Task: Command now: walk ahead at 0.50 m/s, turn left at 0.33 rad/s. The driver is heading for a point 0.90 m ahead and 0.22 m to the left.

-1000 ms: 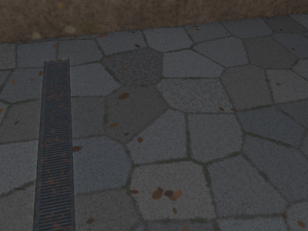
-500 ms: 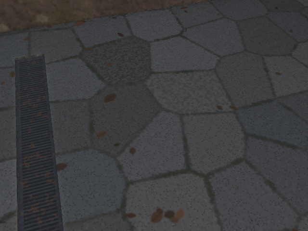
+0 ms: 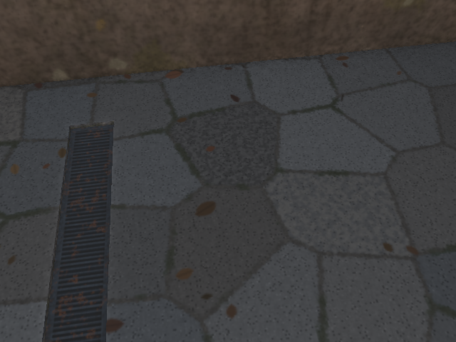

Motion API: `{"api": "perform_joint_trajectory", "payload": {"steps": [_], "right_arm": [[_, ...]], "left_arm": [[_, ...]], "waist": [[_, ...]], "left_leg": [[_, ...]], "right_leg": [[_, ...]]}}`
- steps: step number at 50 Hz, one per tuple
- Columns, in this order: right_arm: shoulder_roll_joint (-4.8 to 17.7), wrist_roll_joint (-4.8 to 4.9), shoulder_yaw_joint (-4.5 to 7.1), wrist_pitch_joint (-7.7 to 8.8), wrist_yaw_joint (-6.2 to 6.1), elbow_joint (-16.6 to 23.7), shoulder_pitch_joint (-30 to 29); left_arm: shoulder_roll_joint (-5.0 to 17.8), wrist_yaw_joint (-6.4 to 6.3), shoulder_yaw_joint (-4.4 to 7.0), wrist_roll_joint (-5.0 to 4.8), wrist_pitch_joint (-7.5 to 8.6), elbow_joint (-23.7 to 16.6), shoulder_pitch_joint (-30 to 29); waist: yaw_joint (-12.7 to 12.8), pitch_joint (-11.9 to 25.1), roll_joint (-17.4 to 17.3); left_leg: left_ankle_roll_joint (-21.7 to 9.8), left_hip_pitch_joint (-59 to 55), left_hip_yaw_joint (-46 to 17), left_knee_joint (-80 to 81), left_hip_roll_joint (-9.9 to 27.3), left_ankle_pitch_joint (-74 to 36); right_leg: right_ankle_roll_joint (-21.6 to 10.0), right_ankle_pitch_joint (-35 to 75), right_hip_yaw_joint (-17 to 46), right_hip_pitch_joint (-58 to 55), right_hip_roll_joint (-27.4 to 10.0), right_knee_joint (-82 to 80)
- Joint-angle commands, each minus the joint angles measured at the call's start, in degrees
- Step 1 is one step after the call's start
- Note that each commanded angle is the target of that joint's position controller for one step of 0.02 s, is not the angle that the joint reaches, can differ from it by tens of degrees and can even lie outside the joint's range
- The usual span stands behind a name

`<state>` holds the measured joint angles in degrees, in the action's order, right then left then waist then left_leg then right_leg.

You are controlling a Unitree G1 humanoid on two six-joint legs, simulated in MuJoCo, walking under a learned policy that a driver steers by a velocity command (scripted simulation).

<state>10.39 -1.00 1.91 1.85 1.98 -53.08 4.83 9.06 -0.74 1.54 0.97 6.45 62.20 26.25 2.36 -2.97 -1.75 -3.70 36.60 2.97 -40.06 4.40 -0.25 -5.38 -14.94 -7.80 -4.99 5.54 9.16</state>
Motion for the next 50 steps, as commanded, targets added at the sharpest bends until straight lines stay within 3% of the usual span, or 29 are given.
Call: {"api": "perform_joint_trajectory", "payload": {"steps": [1,4,5,6,7,8,9,10,11,12,13,15,18,23,28,30,31,32,33,34,35,36,37,38,39,41,44,47,50], "right_arm": [[2.0,-0.06,0.01,0.93,0.08,4.8,-6.7],[3.5,-0.53,0.92,1.28,-0.38,4.0,-1.9],[4.6,-0.60,1.57,1.46,-0.64,2.5,3.3],[5.9,-0.81,2.41,1.76,-0.82,0.2,10.4],[8.7,-1.74,3.68,1.95,-1.09,-1.8,18.2],[15.3,-2.36,5.72,1.59,-1.67,-1.4,22.6],[15.1,-0.53,5.65,0.68,-1.12,-1.5,20.6],[14.1,0.41,5.30,0.44,-1.15,-1.0,15.8],[10.7,0.41,4.53,0.52,-1.15,-0.5,12.7],[8.6,0.37,3.92,0.77,-1.34,-0.1,10.8],[7.2,0.75,3.36,1.13,-1.72,-0.2,10.1],[7.9,1.04,3.25,2.24,-1.94,-0.3,11.7],[10.5,1.15,3.73,2.68,-2.00,-0.3,15.1],[10.6,0.89,3.67,1.97,-1.99,0.0,21.7],[11.7,0.06,3.85,1.62,-2.68,1.0,24.8],[12.8,-0.10,4.16,1.71,-3.20,2.0,23.0],[13.5,-0.13,4.36,1.82,-3.27,2.9,20.6],[14.3,-0.15,4.57,2.09,-3.01,3.5,19.0],[14.5,0.19,4.57,2.53,-2.45,3.7,17.9],[11.0,0.78,3.61,3.03,-1.91,5.2,18.9],[5.3,3.06,2.58,2.75,-1.93,6.1,27.6],[10.1,0.71,2.92,2.13,-2.41,4.5,27.5],[10.2,-0.08,2.98,1.84,-2.12,4.3,23.4],[9.2,-0.42,2.63,1.84,-1.75,5.0,19.6],[8.7,-0.79,2.58,1.57,-1.32,5.6,17.8],[8.0,-1.42,2.37,0.50,-0.55,6.0,17.9],[7.5,-1.61,2.03,-0.09,0.05,7.1,14.8],[6.9,-1.65,1.18,0.03,0.68,9.8,6.8],[5.3,-1.21,-0.10,0.51,1.14,11.9,-0.2]], "left_arm": [[6.5,-0.87,0.87,0.36,0.37,-0.3,5.2],[8.7,-1.87,1.33,0.46,0.12,-0.7,3.3],[9.7,-2.05,1.62,0.62,-0.27,-1.0,2.3],[10.5,-1.98,1.89,0.52,-0.71,-1.6,1.5],[10.8,-1.69,1.97,0.08,-0.76,-2.9,-0.4],[6.4,-0.54,1.25,-1.54,-0.45,-6.4,1.5],[8.4,0.05,1.92,-0.78,0.08,-8.2,-1.8],[8.8,0.43,2.01,-0.35,0.68,-10.6,-7.6],[9.0,0.60,1.98,-0.48,1.24,-11.2,-9.2],[8.4,0.51,2.11,-0.14,0.95,-11.1,-9.2],[7.7,0.50,2.05,0.87,-0.13,-11.4,-8.4],[6.5,0.93,1.92,1.84,-2.26,-12.1,-8.0],[6.9,1.35,1.91,1.85,-3.57,-15.2,-14.1],[7.6,1.86,1.56,1.35,-3.83,-20.3,-26.2],[8.2,2.22,0.69,0.67,-3.02,-24.6,-34.2],[9.5,2.11,0.80,0.40,-2.45,-25.1,-32.4],[10.4,1.85,1.09,0.24,-2.15,-24.3,-28.5],[12.0,1.31,1.75,0.14,-1.77,-22.5,-22.4],[13.5,0.63,2.42,0.30,-1.12,-20.1,-13.8],[16.9,-0.37,3.23,1.73,-0.66,-19.4,-5.1],[22.2,-0.35,4.52,2.98,-1.24,-19.5,-4.2],[17.9,0.24,4.17,1.61,-2.10,-19.6,-7.1],[12.7,0.51,2.97,0.99,-2.14,-20.1,-11.4],[9.9,0.84,2.21,1.08,-1.91,-19.8,-13.5],[9.4,0.82,1.94,1.13,-1.60,-18.9,-13.2],[9.6,1.06,1.85,0.56,-0.67,-16.8,-11.2],[10.6,1.52,2.15,-0.18,0.59,-15.0,-8.2],[10.7,1.54,2.18,-0.31,0.31,-13.7,-6.2],[11.2,1.70,2.28,-0.49,-0.05,-12.6,-3.9]], "waist": [[0.7,-4.2,5.2],[-2.6,-0.4,7.1],[-4.9,2.4,7.6],[-7.8,6.2,7.6],[-12.0,9.7,6.3],[-10.9,16.4,-5.7],[-9.2,19.0,-4.4],[-7.4,9.8,-0.7],[-5.6,4.8,2.6],[-3.3,1.7,4.8],[-1.3,0.8,4.3],[-0.3,1.6,2.4],[-1.4,0.6,0.4],[-6.0,0.5,-2.0],[-8.4,0.1,-2.8],[-6.5,0.4,-3.5],[-4.2,1.3,-3.7],[-1.7,4.2,-3.5],[2.5,8.9,-0.9],[5.2,16.9,3.7],[0.7,23.9,19.0],[-0.6,20.1,12.3],[-1.4,10.6,5.9],[-1.6,6.0,2.4],[-2.1,4.1,4.3],[-3.4,3.6,7.7],[-3.8,3.5,7.3],[-2.7,1.1,6.7],[-0.9,0.1,6.9]], "left_leg": [[-1.8,-0.6,3.3,4.7,-2.8,0.4],[-5.1,-8.0,6.3,6.3,-7.3,8.2],[-6.5,-12.8,6.9,7.0,-9.1,10.8],[-8.0,-20.6,6.4,10.3,-10.2,10.2],[-10.7,-33.2,0.3,13.2,-6.3,10.1],[-19.5,-51.8,-26.1,13.5,11.0,9.8],[-23.1,-54.8,-45.3,22.0,16.1,8.1],[-20.6,-47.8,-36.5,24.0,13.9,10.6],[-17.8,-40.1,-30.9,26.0,12.2,7.5],[-15.3,-33.8,-26.1,27.1,9.3,2.2],[-13.7,-29.2,-22.2,27.7,6.6,-1.9],[-13.0,-26.3,-18.7,27.9,3.9,-7.5],[-12.0,-25.5,-16.9,28.8,1.7,-10.2],[-8.6,-32.5,-18.7,27.2,0.7,-12.9],[-9.1,-39.7,-22.2,23.6,2.3,-16.7],[-7.7,-39.6,-23.6,21.4,3.1,-18.8],[-6.3,-37.3,-23.2,19.0,2.7,-22.5],[-5.0,-35.4,-22.8,13.6,1.5,-28.4],[-3.8,-33.0,-20.0,3.5,-1.4,-28.6],[-2.9,-25.7,-17.3,-11.0,-4.5,-13.4],[-0.7,-8.5,-10.8,-28.2,-14.0,29.5],[-1.5,-2.9,-11.2,-33.8,-9.7,29.3],[-1.1,-2.5,-10.7,-33.4,-7.3,23.4],[-0.8,-3.3,-10.2,-30.4,-5.7,20.2],[-0.5,-4.3,-9.9,-28.0,-4.6,19.3],[0.1,-7.0,-9.1,-25.1,-4.1,19.0],[0.8,-4.0,-8.0,-21.7,-3.6,16.8],[2.1,-0.2,-5.1,-13.6,-1.0,10.7],[2.6,-3.7,-1.6,-2.7,-0.6,5.2]], "right_leg": [[-2.4,36.4,2.1,0.0,-16.9,0.0],[-1.5,60.6,-0.7,-4.5,-18.4,10.8],[-1.5,65.5,-1.3,-4.9,-18.8,18.5],[-1.3,62.8,-1.9,-3.0,-18.6,28.6],[-0.4,50.7,-2.8,6.9,-17.7,42.4],[2.4,13.7,-3.9,29.6,-9.1,66.6],[2.5,-13.3,6.9,41.3,-2.1,76.2],[1.9,-7.7,10.8,47.0,-6.8,74.0],[2.0,-3.2,10.2,45.7,-8.9,69.2],[2.6,-1.9,10.1,42.7,-10.4,64.6],[3.7,-1.7,10.1,39.4,-11.3,61.3],[5.5,-1.6,9.2,36.8,-11.5,57.2],[7.6,3.7,7.5,40.0,-11.6,50.2],[8.1,12.7,7.2,45.3,-9.9,38.0],[6.9,12.8,7.5,45.3,-7.1,28.1],[5.6,11.5,8.6,39.5,-6.3,23.4],[4.7,9.5,8.5,32.6,-5.3,21.0],[3.6,7.6,7.9,23.6,-3.6,19.9],[2.1,10.1,7.8,12.6,-4.5,16.6],[-0.5,1.1,18.4,-0.7,-15.5,16.1],[-8.4,0.6,45.9,-14.2,-31.0,11.5],[-9.1,-7.2,52.5,-8.8,-29.9,8.3],[-7.9,-7.8,43.1,0.4,-27.1,6.8],[-6.6,-2.1,35.2,6.7,-24.0,5.5],[-5.4,3.8,29.6,9.8,-21.4,4.6],[-4.7,12.8,23.2,13.1,-18.8,3.3],[-6.0,17.9,19.2,12.3,-18.7,1.3],[-6.1,16.1,15.7,12.2,-17.7,-1.7],[-5.1,18.5,11.7,13.2,-15.9,-2.0]]}}
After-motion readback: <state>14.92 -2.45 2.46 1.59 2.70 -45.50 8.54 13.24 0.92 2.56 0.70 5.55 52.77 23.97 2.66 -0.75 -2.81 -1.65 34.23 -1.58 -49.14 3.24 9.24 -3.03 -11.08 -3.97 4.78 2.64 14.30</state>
